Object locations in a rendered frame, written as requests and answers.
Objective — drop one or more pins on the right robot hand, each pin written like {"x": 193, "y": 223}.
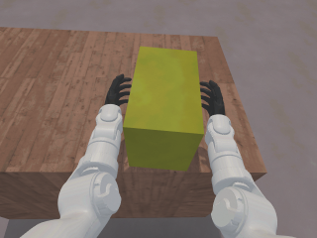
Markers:
{"x": 216, "y": 104}

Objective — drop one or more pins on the carton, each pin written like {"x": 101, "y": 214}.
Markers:
{"x": 163, "y": 124}

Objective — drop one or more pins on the left robot upper arm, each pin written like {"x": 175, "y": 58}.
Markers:
{"x": 85, "y": 205}

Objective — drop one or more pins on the robot left forearm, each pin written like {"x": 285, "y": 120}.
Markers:
{"x": 104, "y": 144}

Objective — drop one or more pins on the right robot upper arm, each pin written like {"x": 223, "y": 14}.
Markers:
{"x": 241, "y": 214}

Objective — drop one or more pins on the robot right forearm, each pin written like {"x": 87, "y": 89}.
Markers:
{"x": 224, "y": 156}

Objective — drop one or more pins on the pedestal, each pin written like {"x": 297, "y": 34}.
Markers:
{"x": 52, "y": 86}

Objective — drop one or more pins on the left robot hand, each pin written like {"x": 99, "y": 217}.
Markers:
{"x": 114, "y": 94}

